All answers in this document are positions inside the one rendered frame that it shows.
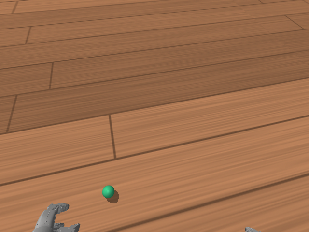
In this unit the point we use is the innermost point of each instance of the left robot hand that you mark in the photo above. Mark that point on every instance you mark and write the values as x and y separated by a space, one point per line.
47 218

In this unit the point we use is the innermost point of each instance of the ball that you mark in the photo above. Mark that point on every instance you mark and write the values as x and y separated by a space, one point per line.
108 191

